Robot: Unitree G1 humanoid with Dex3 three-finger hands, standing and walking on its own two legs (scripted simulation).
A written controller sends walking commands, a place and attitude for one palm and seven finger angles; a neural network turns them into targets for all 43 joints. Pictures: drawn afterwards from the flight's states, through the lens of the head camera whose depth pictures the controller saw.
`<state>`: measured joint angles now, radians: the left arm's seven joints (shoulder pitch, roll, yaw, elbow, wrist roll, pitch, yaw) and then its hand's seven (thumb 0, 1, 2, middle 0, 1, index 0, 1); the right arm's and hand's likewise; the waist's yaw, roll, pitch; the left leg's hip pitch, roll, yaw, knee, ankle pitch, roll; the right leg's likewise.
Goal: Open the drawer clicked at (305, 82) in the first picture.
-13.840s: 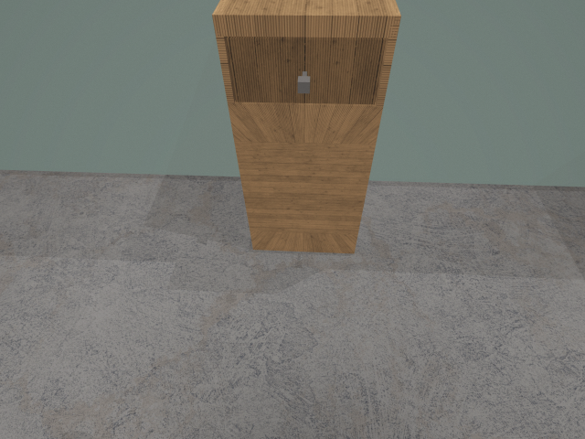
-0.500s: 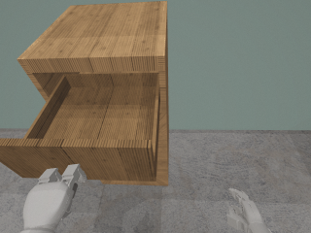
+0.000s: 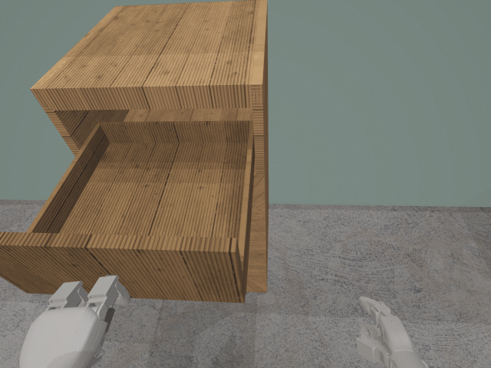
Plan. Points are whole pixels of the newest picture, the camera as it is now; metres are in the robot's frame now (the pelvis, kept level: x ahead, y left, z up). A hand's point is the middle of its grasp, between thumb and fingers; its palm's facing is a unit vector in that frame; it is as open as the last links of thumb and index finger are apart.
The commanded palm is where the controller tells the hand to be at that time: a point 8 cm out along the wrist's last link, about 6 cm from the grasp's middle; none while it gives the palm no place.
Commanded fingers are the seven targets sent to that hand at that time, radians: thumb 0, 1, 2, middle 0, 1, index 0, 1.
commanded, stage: pull the drawer open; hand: left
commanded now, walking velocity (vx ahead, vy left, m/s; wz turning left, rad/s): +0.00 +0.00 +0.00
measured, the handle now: (101, 303) +0.19 +0.23 +0.06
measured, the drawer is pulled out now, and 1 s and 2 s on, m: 0.30 0.30 0.30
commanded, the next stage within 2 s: open the thumb to release the handle in 0.06 s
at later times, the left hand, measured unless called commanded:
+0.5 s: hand (93, 341) +0.14 +0.23 +0.04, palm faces +0.02 -0.12 -0.99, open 8.5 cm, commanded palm +0.12 +0.24 +0.10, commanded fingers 0.00 -0.36 0.36 -0.31 -1.22 -0.31 -1.22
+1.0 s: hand (93, 342) +0.14 +0.23 +0.04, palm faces +0.04 -0.12 -0.99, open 13.5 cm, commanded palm +0.12 +0.24 +0.10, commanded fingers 0.00 -0.50 0.30 -0.30 -1.20 -0.30 -1.20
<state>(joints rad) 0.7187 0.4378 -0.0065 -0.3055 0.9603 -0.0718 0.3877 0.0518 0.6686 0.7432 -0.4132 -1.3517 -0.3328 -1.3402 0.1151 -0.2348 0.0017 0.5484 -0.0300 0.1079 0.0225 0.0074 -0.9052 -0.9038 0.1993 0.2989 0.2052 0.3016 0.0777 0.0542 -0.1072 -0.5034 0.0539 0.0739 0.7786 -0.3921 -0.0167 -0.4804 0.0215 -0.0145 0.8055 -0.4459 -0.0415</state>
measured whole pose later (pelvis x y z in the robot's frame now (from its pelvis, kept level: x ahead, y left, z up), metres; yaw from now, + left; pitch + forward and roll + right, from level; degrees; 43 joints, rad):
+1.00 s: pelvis -0.02 +0.01 +0.00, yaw +2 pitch +6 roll +0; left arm 0.58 0.40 -0.05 -0.25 0.99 -0.06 0.36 0.00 -0.48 0.30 -0.32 -1.20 -0.37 -1.23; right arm 0.13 -0.23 -0.01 0.57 -0.03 0.08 0.01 0.01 -0.91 -0.90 0.20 0.30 0.20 0.30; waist 0.09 0.06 -0.09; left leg -0.51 0.04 0.05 0.78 -0.37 -0.01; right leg -0.47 0.01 -0.04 0.80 -0.42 -0.03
